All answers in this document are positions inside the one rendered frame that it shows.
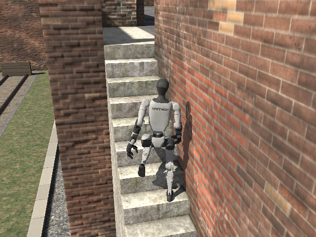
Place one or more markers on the stairs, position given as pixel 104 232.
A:
pixel 141 206

